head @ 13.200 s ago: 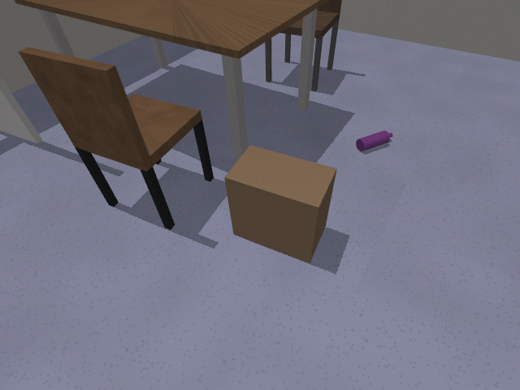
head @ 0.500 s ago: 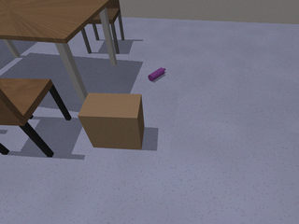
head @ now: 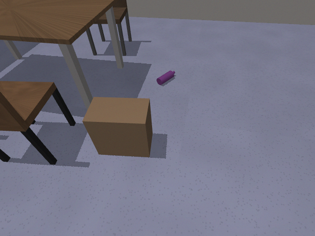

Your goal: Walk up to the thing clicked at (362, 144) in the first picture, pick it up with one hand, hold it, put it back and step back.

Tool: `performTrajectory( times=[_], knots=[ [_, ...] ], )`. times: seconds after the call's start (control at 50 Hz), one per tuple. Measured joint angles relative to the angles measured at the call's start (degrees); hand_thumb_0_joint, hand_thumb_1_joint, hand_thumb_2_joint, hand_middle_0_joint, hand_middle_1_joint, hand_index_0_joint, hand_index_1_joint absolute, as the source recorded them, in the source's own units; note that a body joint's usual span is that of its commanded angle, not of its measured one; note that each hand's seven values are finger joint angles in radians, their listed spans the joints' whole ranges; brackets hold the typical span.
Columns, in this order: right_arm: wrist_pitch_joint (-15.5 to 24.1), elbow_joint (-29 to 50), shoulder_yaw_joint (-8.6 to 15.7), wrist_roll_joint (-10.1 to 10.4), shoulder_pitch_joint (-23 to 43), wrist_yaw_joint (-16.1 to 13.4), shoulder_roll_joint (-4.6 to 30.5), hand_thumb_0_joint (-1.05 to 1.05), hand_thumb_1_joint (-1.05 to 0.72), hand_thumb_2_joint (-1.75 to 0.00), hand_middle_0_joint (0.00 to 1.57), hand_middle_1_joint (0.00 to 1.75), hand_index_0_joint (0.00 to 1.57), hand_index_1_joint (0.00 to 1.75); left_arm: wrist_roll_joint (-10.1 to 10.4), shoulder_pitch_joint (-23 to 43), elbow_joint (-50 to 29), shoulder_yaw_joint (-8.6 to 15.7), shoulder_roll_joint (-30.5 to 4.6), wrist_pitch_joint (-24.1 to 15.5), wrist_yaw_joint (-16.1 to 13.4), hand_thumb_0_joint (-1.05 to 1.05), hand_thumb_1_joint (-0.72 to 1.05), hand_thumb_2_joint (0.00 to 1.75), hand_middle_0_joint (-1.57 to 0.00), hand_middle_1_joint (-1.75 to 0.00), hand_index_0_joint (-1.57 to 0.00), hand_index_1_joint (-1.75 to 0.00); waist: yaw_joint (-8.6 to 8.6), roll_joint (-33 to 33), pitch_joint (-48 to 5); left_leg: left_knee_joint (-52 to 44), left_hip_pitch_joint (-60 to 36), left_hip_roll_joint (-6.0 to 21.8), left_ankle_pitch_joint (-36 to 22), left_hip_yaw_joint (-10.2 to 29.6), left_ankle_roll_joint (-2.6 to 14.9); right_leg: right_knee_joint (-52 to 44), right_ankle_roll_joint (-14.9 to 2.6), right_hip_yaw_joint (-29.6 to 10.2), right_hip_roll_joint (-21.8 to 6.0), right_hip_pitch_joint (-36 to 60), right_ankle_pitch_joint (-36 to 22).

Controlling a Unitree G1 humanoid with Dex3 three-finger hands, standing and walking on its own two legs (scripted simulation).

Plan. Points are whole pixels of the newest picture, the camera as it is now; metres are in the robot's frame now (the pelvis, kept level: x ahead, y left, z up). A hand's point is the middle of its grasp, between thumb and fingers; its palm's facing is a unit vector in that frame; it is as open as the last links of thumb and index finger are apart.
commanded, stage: walk up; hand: left
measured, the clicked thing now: (166, 76) +1.80 -0.02 -0.74
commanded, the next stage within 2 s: none
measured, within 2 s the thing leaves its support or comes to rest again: neither
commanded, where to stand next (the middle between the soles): +1.74 -0.42 m, yaw +52 degrees
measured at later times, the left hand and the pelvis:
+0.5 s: hand out of the picture +0.13 +0.33 -0.17, palm faces +0.31 -0.93 -0.21, open 7.4 cm; pelvis +0.13 +0.05 +0.00, yaw +19 degrees
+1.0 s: hand (97, 197) +0.28 +0.23 -0.14, palm faces +0.55 -0.75 -0.37, open 7.4 cm; pelvis +0.40 -0.02 -0.01, yaw +32 degrees
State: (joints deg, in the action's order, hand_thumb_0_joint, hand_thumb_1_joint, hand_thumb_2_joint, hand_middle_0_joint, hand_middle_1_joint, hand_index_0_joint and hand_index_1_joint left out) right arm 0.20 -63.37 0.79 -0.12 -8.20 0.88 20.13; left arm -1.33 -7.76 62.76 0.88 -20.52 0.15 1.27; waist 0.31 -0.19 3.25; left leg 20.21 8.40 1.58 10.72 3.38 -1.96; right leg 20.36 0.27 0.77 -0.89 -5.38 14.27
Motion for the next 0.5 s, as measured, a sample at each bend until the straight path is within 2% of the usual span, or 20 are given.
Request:
performTrajectory(
  times=[0.04,0.06,0.1,0.14,0.2,0.24,0.26,0.28,0.32,0.36,0.44,0.5],
  knots=[
    [0.4,1.7,0.9,-0.2,-3.0,0.9,0.6,0.01,-0.91,-0.89,0.2,0.3,0.2,0.3,-1.3,0.1,-2.4,1.9,-0.5,0.1,1.8,0.0,0.9,0.9,-0.21,-0.3,-0.21,-0.3,0.51,0.0,-1.0,5.4,3.2,0.0,5.3,0.7,0.59,2.2,-0.86,2.9,-0.5,-0.4,5.6],
    [0.3,2.0,1.2,-0.4,-4.6,1.3,0.9,0.01,-0.91,-0.89,0.2,0.3,0.2,0.3,-1.5,0.3,-3.8,2.6,-1.0,0.0,2.4,0.0,0.9,0.9,-0.21,-0.3,-0.21,-0.3,0.7,0.5,-1.5,10.0,5.8,0.1,7.3,-0.9,1.02,2.3,-1.13,4.7,-1.2,0.0,6.3],
    [-0.1,2.1,1.9,-0.8,-6.8,2.0,1.6,0.01,-0.91,-0.89,0.2,0.3,0.2,0.3,-1.4,0.7,-6.6,3.9,-2.2,-0.4,3.2,0.0,0.9,0.9,-0.21,-0.3,-0.21,-0.3,-0.49,2.6,-2.0,18.7,10.6,0.1,10.0,-5.3,1.02,2.0,-1.71,6.6,-3.0,0.9,5.1],
    [-0.2,2.1,2.7,-1.0,-7.6,2.7,3.1,0.01,-0.9,-0.89,0.2,0.3,0.21,0.3,-1.6,0.4,-8.5,5.0,-3.2,-0.8,3.7,0.0,0.9,0.9,-0.21,-0.3,-0.21,-0.3,-2.21,4.0,-1.8,22.5,13.6,0.4,11.6,-7.6,1.26,1.7,-2.07,7.2,-4.3,2.1,3.6],
    [1.0,3.9,4.3,-1.4,-9.0,3.3,5.8,0.01,-0.9,-0.89,0.2,0.3,0.21,0.3,-2.3,0.7,-8.3,6.3,-5.0,0.1,4.8,0.0,0.9,0.9,-0.21,-0.3,-0.21,-0.3,-2.59,4.3,-1.7,19.9,15.5,2.0,9.4,-8.8,2.77,3.5,-0.68,10.0,-5.0,4.6,6.4],
    [2.1,5.4,5.4,-1.4,-10.4,3.0,7.4,0.01,-0.9,-0.89,0.2,0.3,0.21,0.3,-2.4,0.5,-8.1,7.0,-6.6,1.3,5.4,0.0,0.9,0.9,-0.21,-0.3,-0.21,-0.3,-2.4,4.7,-2.3,15.1,14.0,2.2,5.7,-9.8,3.19,9.7,-0.89,11.4,-6.0,4.6,11.4],
    [2.8,6.2,6.1,-1.4,-10.5,2.6,8.1,0.01,-0.9,-0.89,0.2,0.3,0.21,0.3,-2.7,0.2,-8.2,7.4,-7.5,1.9,5.4,0.0,0.9,0.9,-0.21,-0.3,-0.21,-0.3,-2.31,5.5,-2.3,15.7,13.9,1.7,0.8,-10.1,3.65,15.7,-1.95,10.2,-6.9,3.0,14.3],
    [3.3,6.9,6.7,-1.5,-10.2,1.8,8.4,0.01,-0.9,-0.89,0.2,0.3,0.21,0.3,-2.9,0.1,-8.0,7.8,-8.2,2.5,5.2,0.0,0.9,0.9,-0.21,-0.3,-0.21,-0.3,-1.97,6.6,-2.0,18.9,14.5,1.0,0.8,-10.7,4.1,23.9,-2.78,7.1,-7.1,-0.2,16.6],
    [3.7,7.9,7.0,-1.0,-9.6,0.4,7.7,0.01,-0.91,-0.89,0.2,0.3,0.2,0.3,-3.1,0.3,-7.3,7.8,-9.1,3.9,5.2,0.0,0.9,0.9,-0.2,-0.3,-0.2,-0.3,-0.77,8.4,-1.6,21.7,14.1,-0.4,4.0,-10.7,4.48,37.9,-3.2,1.1,-4.6,-7.2,15.8],
    [3.7,7.6,6.0,-0.1,-9.6,-0.3,6.1,0.01,-0.91,-0.89,0.2,0.3,0.2,0.3,-2.7,0.7,-7.4,7.2,-9.2,4.4,6.0,0.0,0.91,0.9,-0.2,-0.3,-0.2,-0.3,-0.49,9.7,-1.5,18.6,11.4,-1.5,3.9,-10.0,4.46,44.7,-2.93,-0.9,-2.7,-13.3,13.6],
    [4.4,7.3,4.2,-0.5,-10.9,-0.9,3.8,0.01,-0.91,-0.89,0.2,0.3,0.2,0.3,-1.5,-0.3,-7.8,5.8,-7.2,3.8,7.7,0.0,0.91,0.9,-0.2,-0.3,-0.2,-0.3,-1.31,9.2,-2.4,10.0,5.8,-1.9,4.2,-7.6,4.55,44.7,-0.97,-0.2,-3.7,-21.9,5.6],
    [5.6,7.6,3.3,-0.6,-12.0,-1.1,2.7,0.01,-0.9,-0.89,0.2,0.3,0.21,0.3,-1.7,-1.0,-8.1,5.1,-6.2,3.9,8.5,0.0,0.91,0.9,-0.2,-0.3,-0.2,-0.3,-1.45,7.8,-2.5,5.0,3.2,-1.8,2.5,-4.6,4.24,41.6,0.57,-1.9,-5.1,-25.3,-0.1]
  ],
)
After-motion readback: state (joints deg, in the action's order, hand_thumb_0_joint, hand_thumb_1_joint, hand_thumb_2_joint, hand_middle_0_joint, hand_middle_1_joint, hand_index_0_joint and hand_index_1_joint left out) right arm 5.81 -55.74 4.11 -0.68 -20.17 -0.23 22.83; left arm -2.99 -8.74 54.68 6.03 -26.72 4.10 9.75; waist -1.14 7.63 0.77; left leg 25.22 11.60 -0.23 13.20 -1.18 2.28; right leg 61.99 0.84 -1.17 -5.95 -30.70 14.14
